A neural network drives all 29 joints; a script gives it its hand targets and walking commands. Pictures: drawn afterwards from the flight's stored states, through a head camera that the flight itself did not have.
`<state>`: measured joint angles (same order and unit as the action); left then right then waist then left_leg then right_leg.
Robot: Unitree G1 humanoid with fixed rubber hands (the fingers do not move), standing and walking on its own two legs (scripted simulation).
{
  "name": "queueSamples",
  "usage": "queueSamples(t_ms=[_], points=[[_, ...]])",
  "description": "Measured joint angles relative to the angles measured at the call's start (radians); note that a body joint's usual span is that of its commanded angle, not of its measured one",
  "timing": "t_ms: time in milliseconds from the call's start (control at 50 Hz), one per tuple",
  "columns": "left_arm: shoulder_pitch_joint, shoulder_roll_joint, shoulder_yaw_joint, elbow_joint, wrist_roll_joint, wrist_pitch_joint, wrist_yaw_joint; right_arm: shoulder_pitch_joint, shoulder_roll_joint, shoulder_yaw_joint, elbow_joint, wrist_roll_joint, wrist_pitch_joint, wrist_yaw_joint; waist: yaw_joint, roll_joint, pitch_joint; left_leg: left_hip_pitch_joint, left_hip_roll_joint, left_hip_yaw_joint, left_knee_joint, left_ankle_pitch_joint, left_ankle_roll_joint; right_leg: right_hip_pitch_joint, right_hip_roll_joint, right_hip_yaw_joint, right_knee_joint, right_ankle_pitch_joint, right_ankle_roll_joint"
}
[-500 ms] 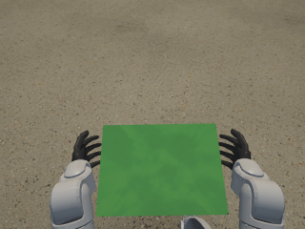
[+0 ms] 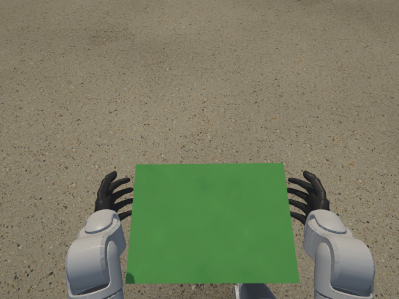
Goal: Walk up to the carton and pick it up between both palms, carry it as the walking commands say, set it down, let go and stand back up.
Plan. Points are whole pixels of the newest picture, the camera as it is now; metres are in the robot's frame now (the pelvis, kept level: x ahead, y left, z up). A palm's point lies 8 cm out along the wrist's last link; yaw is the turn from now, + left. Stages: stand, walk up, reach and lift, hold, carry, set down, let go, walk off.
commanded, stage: carry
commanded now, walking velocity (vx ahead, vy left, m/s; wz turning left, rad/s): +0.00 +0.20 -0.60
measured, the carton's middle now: (209, 221) +0.27 +0.00 -0.02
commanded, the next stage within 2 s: none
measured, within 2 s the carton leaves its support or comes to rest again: neither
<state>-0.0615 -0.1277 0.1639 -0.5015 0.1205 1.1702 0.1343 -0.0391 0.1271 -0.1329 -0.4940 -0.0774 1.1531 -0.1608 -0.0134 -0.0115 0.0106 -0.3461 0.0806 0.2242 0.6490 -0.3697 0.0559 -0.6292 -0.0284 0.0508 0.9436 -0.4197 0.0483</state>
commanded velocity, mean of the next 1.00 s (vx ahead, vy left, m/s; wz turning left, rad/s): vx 0.40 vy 0.04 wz -0.12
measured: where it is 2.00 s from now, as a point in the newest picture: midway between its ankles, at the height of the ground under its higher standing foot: (221, 175)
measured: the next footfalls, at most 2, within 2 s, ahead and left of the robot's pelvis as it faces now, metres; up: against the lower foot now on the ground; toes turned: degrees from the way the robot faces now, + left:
right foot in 0.60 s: +0.13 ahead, -0.12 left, +0.00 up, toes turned -18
left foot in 0.90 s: +0.28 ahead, +0.09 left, +0.00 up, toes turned -1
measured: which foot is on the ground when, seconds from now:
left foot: down 0.00-0.64, up 0.66-0.88, down 0.90-1.00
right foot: up 0.00-0.58, down 0.60-0.90, up 0.92-1.00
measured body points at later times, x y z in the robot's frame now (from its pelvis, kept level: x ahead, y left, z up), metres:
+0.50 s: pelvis +0.04 +0.03 +0.00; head +0.06 +0.02 +0.45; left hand +0.33 +0.16 +0.08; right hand +0.26 -0.19 +0.07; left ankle -0.02 +0.07 -0.73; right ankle +0.05 -0.10 -0.71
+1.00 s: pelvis +0.23 +0.02 +0.01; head +0.24 +0.02 +0.46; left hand +0.53 +0.12 +0.09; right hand +0.42 -0.22 +0.10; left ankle +0.24 +0.09 -0.73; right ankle +0.12 -0.11 -0.68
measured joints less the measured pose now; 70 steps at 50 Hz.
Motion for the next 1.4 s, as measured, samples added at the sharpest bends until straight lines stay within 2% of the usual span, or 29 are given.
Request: queueSamples(t_ms=[60,180,320,420,500,580,620,640,700,740,780,840,900,940,1000,1040,1140,1260,1340,1360,1380,1400], points=[[0.0,0.001,0.0,-0.007,0.0,0.0,0.001,0.0,0.001,0.0,-0.001,0.0,-0.003,0.004,0.001,0.001,-0.001,0.017,0.024,0.029,-0.012,-0.013,0.007,-0.045,-0.007,-0.052,0.197,-0.006,0.0],[0.0,0.001,-0.001,-0.008,0.0,-0.001,0.003,0.0,0.0,0.0,-0.001,-0.004,-0.006,0.011,0.001,-0.01,-0.005,0.037,0.028,0.098,-0.012,-0.032,0.031,-0.042,-0.022,-0.099,0.224,0.0,0.001],[0.0,0.001,-0.002,-0.009,0.0,0.007,0.006,0.001,0.0,0.0,-0.001,-0.005,0.0,0.009,0.001,0.006,-0.006,0.071,0.026,0.17,-0.012,-0.061,0.038,0.02,-0.011,-0.157,0.076,0.061,-0.033],[0.0,0.0,-0.003,-0.009,0.0,0.014,0.006,0.002,0.0,0.0,-0.001,-0.005,0.005,0.008,0.001,0.042,-0.011,0.119,0.027,0.188,-0.012,-0.092,0.038,0.115,-0.008,-0.173,-0.079,0.078,-0.064],[0.0,0.0,-0.003,-0.009,0.0,0.013,0.006,0.002,0.0,0.0,-0.001,-0.005,0.006,0.007,0.001,0.063,-0.021,0.16,0.027,0.194,-0.013,-0.122,0.021,0.155,-0.014,-0.174,-0.144,0.088,-0.073],[0.0,0.001,-0.003,-0.009,0.0,0.02,0.006,0.003,0.0,0.0,-0.001,-0.006,0.013,0.006,0.001,0.067,-0.029,0.212,0.029,0.194,-0.013,-0.158,-0.008,0.191,-0.011,-0.177,-0.255,0.147,-0.089],[0.0,0.0,-0.003,-0.005,0.0,0.022,0.006,0.002,0.0,0.0,-0.001,-0.007,0.018,0.004,0.001,0.079,-0.035,0.226,0.049,0.188,0.016,-0.174,-0.018,0.22,0.004,-0.182,-0.281,0.142,-0.086],[0.0,0.0,-0.003,-0.001,0.0,0.019,0.006,0.002,0.0,0.0,-0.001,-0.008,0.019,0.004,0.002,0.075,-0.034,0.212,0.053,0.167,0.061,-0.144,-0.018,0.231,0.008,-0.181,-0.283,0.128,-0.083],[0.0,0.0,-0.003,0.011,0.0,0.013,0.006,0.001,0.0,0.0,-0.001,-0.011,0.025,0.001,0.003,0.029,-0.034,0.097,0.011,0.054,0.251,-0.154,-0.018,0.273,0.003,-0.16,-0.348,0.13,-0.078],[-0.001,0.0,-0.005,0.011,0.0,0.011,0.006,0.001,-0.001,0.0,-0.002,-0.012,0.024,0.001,0.002,-0.001,-0.034,0.031,-0.007,0.023,0.273,-0.172,-0.018,0.312,-0.004,-0.141,-0.418,0.154,-0.073],[-0.001,-0.001,-0.007,0.011,0.0,0.005,0.006,0.001,-0.001,0.0,-0.002,-0.014,0.017,0.001,0.001,-0.019,-0.035,-0.014,-0.014,0.018,0.233,-0.179,-0.018,0.35,-0.015,-0.124,-0.471,0.166,-0.068],[-0.001,-0.001,-0.008,0.011,0.0,-0.001,0.006,0.001,-0.001,0.0,-0.002,-0.014,0.012,0.003,0.0,-0.025,-0.037,-0.029,-0.02,0.017,0.071,-0.143,-0.018,0.407,-0.025,-0.107,-0.512,0.156,-0.052],[0.0,0.0,-0.008,0.011,0.0,-0.001,0.006,0.002,-0.001,0.0,-0.002,-0.013,0.012,0.002,0.0,-0.016,-0.058,0.01,-0.02,0.017,-0.138,0.015,-0.018,0.437,-0.024,-0.101,-0.489,0.106,-0.031],[0.0,0.0,-0.008,0.012,0.0,0.001,0.007,0.002,-0.001,0.0,0.0,-0.012,0.013,0.002,-0.001,-0.009,-0.074,0.025,-0.017,0.021,-0.141,0.153,-0.014,0.404,-0.029,-0.107,-0.356,0.039,-0.039],[-0.001,0.001,-0.008,0.012,0.0,0.017,0.009,0.002,0.0,0.0,0.0,-0.016,0.027,0.003,-0.001,0.018,-0.074,0.07,-0.014,0.023,-0.154,0.096,0.003,0.268,-0.028,-0.107,-0.081,0.007,-0.051],[-0.001,0.001,-0.008,0.011,0.0,0.025,0.009,0.004,0.0,0.0,0.0,-0.018,0.033,0.005,-0.001,0.031,-0.075,0.11,-0.013,0.024,-0.188,0.073,0.003,0.184,-0.04,-0.106,-0.008,0.026,-0.048],[-0.001,0.001,-0.008,0.01,0.0,0.023,0.01,0.004,0.0,0.0,0.0,-0.019,0.034,0.005,0.0,0.033,-0.072,0.233,-0.007,0.024,-0.26,0.033,-0.002,0.027,-0.07,-0.111,-0.012,0.105,-0.03],[0.0,0.001,-0.008,0.01,0.0,0.022,0.012,0.004,0.0,0.0,0.0,-0.019,0.034,0.008,0.0,0.041,-0.072,0.412,0.002,0.025,-0.319,-0.059,-0.037,-0.042,-0.076,-0.168,-0.113,0.256,-0.031],[0.0,0.001,-0.008,0.01,0.0,0.026,0.014,0.005,0.0,0.0,0.0,-0.019,0.037,0.009,0.001,0.041,-0.073,0.498,0.014,0.025,-0.31,-0.139,-0.067,0.009,-0.039,-0.233,-0.292,0.317,-0.047],[0.0,0.001,-0.008,0.01,0.0,0.029,0.014,0.005,0.0,0.0,0.0,-0.019,0.04,0.008,0.002,0.035,-0.072,0.503,0.017,0.027,-0.262,-0.155,-0.068,0.05,-0.024,-0.252,-0.344,0.335,-0.055],[0.001,0.0,-0.008,0.014,0.0,0.029,0.015,0.004,-0.001,0.0,0.001,-0.019,0.043,0.007,0.006,0.028,-0.068,0.488,0.023,0.027,-0.164,-0.164,-0.068,0.094,-0.01,-0.26,-0.378,0.351,-0.097],[0.0,0.0,-0.009,0.028,0.0,0.02,0.015,-0.002,-0.002,0.0,0.005,-0.021,0.043,0.001,0.014,0.043,-0.057,0.44,0.043,0.012,-0.016,-0.147,-0.068,0.105,0.004,-0.261,-0.358,0.332,-0.136]])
